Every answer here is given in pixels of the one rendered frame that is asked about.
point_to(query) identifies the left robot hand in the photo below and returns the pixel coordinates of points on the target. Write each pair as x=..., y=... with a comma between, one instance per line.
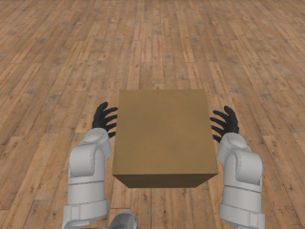
x=99, y=120

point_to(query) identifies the right robot forearm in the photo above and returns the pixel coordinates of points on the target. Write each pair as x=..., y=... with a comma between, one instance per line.
x=242, y=180

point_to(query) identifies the left robot forearm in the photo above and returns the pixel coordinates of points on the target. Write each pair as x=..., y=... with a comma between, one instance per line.
x=86, y=190

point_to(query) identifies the robot left shin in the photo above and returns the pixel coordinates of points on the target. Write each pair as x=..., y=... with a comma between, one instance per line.
x=126, y=212

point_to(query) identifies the right robot hand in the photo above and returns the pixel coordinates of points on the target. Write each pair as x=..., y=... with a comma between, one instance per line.
x=230, y=126

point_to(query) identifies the left robot thigh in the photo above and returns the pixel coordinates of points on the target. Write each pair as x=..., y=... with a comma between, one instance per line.
x=123, y=221

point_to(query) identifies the carton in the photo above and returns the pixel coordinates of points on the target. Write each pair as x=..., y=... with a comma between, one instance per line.
x=163, y=139

